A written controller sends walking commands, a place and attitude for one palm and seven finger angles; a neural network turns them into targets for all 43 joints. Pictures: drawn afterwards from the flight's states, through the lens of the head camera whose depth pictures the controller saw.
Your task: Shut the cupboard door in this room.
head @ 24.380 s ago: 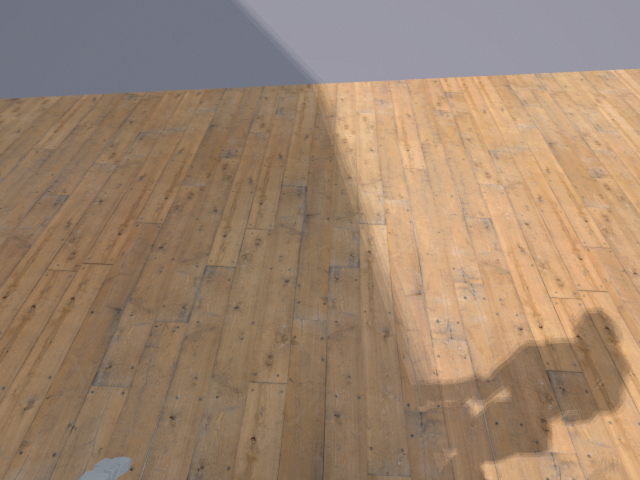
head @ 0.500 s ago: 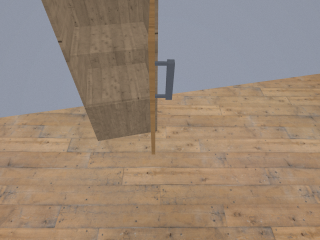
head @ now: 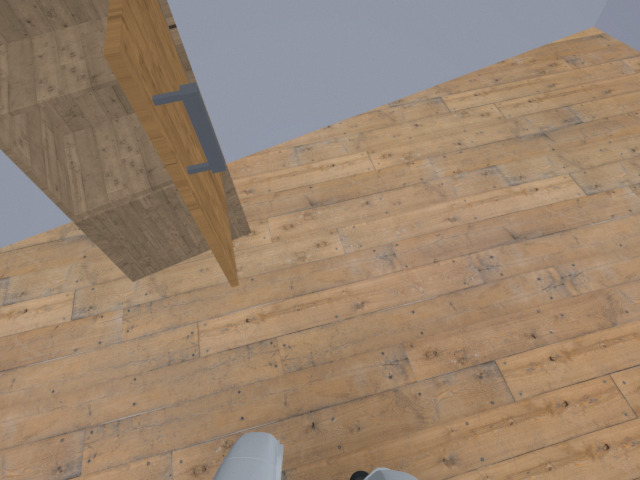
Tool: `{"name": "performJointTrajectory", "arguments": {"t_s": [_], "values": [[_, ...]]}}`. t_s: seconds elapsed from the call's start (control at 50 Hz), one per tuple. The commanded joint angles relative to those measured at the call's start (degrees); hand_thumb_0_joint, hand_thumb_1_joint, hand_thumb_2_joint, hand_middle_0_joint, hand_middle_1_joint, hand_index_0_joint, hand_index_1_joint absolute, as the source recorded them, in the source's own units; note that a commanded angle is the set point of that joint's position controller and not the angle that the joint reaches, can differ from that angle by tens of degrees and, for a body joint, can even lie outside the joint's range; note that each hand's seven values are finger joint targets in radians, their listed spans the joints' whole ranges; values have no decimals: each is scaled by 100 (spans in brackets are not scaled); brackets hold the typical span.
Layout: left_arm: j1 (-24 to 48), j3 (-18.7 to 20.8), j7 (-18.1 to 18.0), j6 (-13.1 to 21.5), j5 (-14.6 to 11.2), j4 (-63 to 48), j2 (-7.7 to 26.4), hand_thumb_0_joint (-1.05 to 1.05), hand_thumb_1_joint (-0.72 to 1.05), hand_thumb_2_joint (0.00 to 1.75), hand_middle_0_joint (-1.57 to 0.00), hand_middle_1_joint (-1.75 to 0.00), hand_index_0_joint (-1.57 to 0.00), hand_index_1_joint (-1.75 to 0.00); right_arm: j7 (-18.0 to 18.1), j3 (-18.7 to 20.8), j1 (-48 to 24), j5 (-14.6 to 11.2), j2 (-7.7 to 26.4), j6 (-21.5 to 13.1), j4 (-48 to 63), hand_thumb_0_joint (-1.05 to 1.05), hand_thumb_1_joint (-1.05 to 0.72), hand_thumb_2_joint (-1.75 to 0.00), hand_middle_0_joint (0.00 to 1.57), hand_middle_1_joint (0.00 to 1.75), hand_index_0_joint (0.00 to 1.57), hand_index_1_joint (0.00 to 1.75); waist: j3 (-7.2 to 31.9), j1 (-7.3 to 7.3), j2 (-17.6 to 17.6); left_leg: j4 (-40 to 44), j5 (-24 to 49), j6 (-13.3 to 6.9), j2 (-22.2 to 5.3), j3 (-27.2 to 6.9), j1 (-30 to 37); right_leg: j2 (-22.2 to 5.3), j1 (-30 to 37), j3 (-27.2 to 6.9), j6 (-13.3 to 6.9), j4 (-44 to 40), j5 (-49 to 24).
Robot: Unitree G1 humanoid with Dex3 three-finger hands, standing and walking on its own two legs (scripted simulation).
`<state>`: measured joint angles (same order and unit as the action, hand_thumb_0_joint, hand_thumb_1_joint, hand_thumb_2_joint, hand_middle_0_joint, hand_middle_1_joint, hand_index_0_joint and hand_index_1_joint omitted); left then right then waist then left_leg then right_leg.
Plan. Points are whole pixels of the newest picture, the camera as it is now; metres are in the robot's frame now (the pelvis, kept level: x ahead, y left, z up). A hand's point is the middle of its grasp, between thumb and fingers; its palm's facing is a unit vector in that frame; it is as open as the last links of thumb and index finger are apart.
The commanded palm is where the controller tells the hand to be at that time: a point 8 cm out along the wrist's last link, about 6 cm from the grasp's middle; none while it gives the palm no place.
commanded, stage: walk to a spot facing it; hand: left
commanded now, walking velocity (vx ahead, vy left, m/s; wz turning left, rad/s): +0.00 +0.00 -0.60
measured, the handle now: (191, 135) +0.57 +0.26 +0.06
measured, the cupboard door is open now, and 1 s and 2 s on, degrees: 79 79 79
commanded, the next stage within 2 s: none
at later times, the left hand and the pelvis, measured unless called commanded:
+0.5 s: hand out of the picture +0.10 +0.26 -0.17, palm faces -0.21 -0.94 -0.27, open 7.4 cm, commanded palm none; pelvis +0.01 +0.06 +0.00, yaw -16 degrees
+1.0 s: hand (249, 385) +0.25 +0.15 -0.17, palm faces -0.63 -0.74 -0.24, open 7.4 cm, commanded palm none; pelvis +0.02 +0.06 -0.01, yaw -38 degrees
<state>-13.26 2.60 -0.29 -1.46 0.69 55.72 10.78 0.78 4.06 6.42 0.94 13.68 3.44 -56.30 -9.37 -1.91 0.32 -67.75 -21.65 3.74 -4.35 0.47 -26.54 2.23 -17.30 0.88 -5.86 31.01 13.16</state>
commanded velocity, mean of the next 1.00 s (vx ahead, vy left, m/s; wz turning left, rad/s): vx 0.00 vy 0.00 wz -0.60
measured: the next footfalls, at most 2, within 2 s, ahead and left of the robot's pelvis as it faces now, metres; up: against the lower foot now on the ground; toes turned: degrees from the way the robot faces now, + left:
left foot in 0.52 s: +0.07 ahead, +0.18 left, +0.00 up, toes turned -20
right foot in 1.02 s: +0.00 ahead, -0.05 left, +0.00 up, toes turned -44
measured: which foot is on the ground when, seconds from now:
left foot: up 0.00-0.50, down 0.52-1.00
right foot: down 0.00-0.52, up 0.54-1.00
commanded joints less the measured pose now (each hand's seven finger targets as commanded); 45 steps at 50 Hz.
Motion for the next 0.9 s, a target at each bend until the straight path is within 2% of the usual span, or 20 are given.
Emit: {"name": "performJointTrajectory", "arguments": {"t_s": [0.0, 0.04, 0.18, 0.22, 0.32, 0.38, 0.42, 0.44, 0.46, 0.48, 0.5, 0.52, 0.54, 0.56, 0.58, 0.62, 0.7, 0.78, 0.8, 0.88], "values": [[-258, 370, -68, 163, -27, -324, 1273, 0, 90, 90, -20, -30, -20, -30, 35, 152, 263, -11, 510, -86, 324, 0, -90, -90, 20, 30, 20, 30, 1149, 39, -588, -67, 582, 75, -79, -376, -516, -1306, 959, -1940, 393, -1419, -959], [-366, 371, -57, 153, -21, -326, 1239, 0, 90, 90, -20, -30, -20, -30, 54, 142, 138, -9, 559, -80, 393, 0, -90, -90, 20, 30, 20, 30, 1130, -6, -702, 51, 576, 113, -33, -432, -610, -1250, 1045, -2046, 476, -1445, -1000], [-497, 385, -39, 110, 4, -369, 1298, 0, 90, 90, -20, -30, -20, -30, 80, 107, -169, 7, 659, -90, 635, 0, -90, -90, 20, 30, 20, 30, 969, -96, -777, 553, 317, 138, 75, -527, -611, -1211, 994, -2584, 258, -1473, -800], [-498, 394, -58, 104, 24, -388, 1339, 0, 90, 90, -20, -30, -20, -30, 84, 90, -240, -1, 658, -126, 704, 0, -90, -90, 20, 30, 20, 30, 1075, -121, -659, 816, 129, 129, 83, -509, -548, -1272, 1120, -2736, 32, -1366, -957], [-522, 395, -64, 75, 48, -445, 1446, 0, 90, 90, -20, -30, -20, -30, 83, 43, -404, -39, 630, -189, 875, 0, -90, -90, 20, 30, 20, 30, 1173, -196, -723, 1639, -256, 50, 226, -450, -200, -1235, 1110, -3099, -379, -1202, -1337], [-322, 410, -72, 40, 64, -536, 1540, 0, 90, 90, -20, -30, -20, -30, 88, 39, -295, -91, 594, -241, 917, 0, -90, -90, 20, 30, 20, 30, 1262, -141, -792, 2422, -396, -52, 359, -435, 324, -1160, 899, -3282, -443, -1116, -1576], [-100, 411, -82, 19, 62, -588, 1572, 0, 90, 90, -20, -30, -20, -30, 103, 31, 24, -123, 551, -294, 855, 0, -90, -90, 20, 30, 20, 30, 1453, 15, -794, 3243, -216, -107, 437, -396, 869, -1046, 757, -3272, -312, -925, -1809], [41, 405, -75, 7, 43, -618, 1564, 0, 90, 90, -20, -30, -20, -30, 119, 37, 304, -135, 551, -332, 776, 0, -90, -90, 20, 30, 20, 30, 1587, 152, -804, 3819, 163, -136, 480, -341, 1352, -909, 566, -3163, -145, -764, -1773], [175, 380, -61, -16, 2, -654, 1502, 0, 90, 90, -20, -30, -20, -30, 150, 64, 594, -134, 626, -375, 680, 0, -90, -90, 20, 30, 20, 30, 1660, 303, -694, 4457, 623, -204, 375, -353, 2215, -658, -40, -2933, 113, -492, -1326], [192, 332, -32, -28, -46, -743, 1234, 0, 90, 90, -20, -30, -20, -30, 192, 119, 810, -95, 912, -433, 652, 0, -90, -90, 20, 30, 20, 30, 1736, 421, 35, 5107, 418, -445, -406, -1109, 2976, -90, -887, -2345, 395, 198, -421], [108, 275, 41, -34, -74, -787, 927, 0, 90, 90, -20, -30, -20, -30, 176, 221, 579, -33, 1371, -416, 786, 0, -90, -90, 20, 30, 20, 30, 1447, 307, 1571, 5526, 670, -824, -1845, -2464, 3051, 508, -1871, -1285, 668, 1463, 1664], [197, 341, 42, -65, 27, -812, 1094, 0, 90, 90, -20, -30, -20, -30, 147, 208, 393, -11, 1425, -341, 903, 0, -90, -90, 20, 30, 20, 30, 1036, 273, 1379, 5523, 805, -1189, -2300, -2436, 2109, 222, -1753, -787, 825, 2513, 1995], [-31, 421, 79, -96, 79, -763, 1231, 0, 90, 90, -20, -30, -20, -30, 118, 116, 20, 20, 1145, -323, 1049, 0, -90, -90, 20, 30, 20, 30, 874, 29, 944, 5567, 621, -1256, -2015, -1983, 1489, 119, -1478, -703, 909, 3282, 1628], [-55, 487, 111, -144, 128, -611, 1252, 0, 90, 90, -20, -30, -20, -30, 131, 77, -240, 30, 923, -358, 1075, 0, -90, -90, 20, 30, 20, 30, 724, -92, 1092, 5490, 950, -1100, -1591, -1555, 1303, 40, -1486, -668, 983, 3683, 1333], [-77, 487, 157, -157, 124, -564, 1229, 0, 90, 90, -20, -30, -20, -30, 137, 47, -236, 38, 840, -376, 1077, 0, -90, -90, 20, 30, 20, 30, 666, -120, 871, 5335, 1294, -997, -1322, -1047, 1303, -51, -1528, -575, 989, 3906, 1130], [-48, 421, 201, -146, 97, -601, 1041, 0, 90, 90, -20, -30, -20, -30, 140, 40, 45, 48, 778, -422, 1001, 0, -90, -90, 20, 30, 20, 30, 711, -62, 718, 5063, 2187, -908, -1088, -508, 1743, -134, -1725, -366, 1018, 3930, 952], [374, 316, 205, -119, 53, -709, 894, 0, 90, 90, -20, -30, -20, -30, 147, 84, 915, 7, 776, -466, 722, 0, -90, -90, 20, 30, 20, 30, 884, 266, 816, 4694, 3846, -1029, -1218, -226, 2734, -334, -2059, -130, 1112, 3504, 961], [729, 255, 218, -140, 36, -814, 770, 0, 90, 90, -20, -30, -20, -30, 132, 163, 1213, 17, 852, -460, 585, 0, -90, -90, 20, 30, 20, 30, 881, 410, 972, 4533, 4222, -1132, -1410, 40, 2952, -488, -1887, 81, 1094, 2752, 1105], [851, 242, 223, -135, 41, -836, 772, 0, 90, 90, -20, -30, -20, -30, 124, 171, 1291, 23, 850, -455, 554, 0, -90, -90, 20, 30, 20, 30, 876, 480, 1060, 4485, 4335, -1115, -1417, 112, 2984, -483, -1807, 168, 1063, 2555, 1129], [1001, 198, 233, -89, 45, -874, 672, 0, 90, 90, -20, -30, -20, -30, 86, 236, 1303, 47, 936, -426, 460, 0, -90, -90, 20, 30, 20, 30, 905, 520, 1273, 4191, 4639, -1028, -1494, 539, 2801, -394, -1127, 465, 886, 1574, 1176]]}}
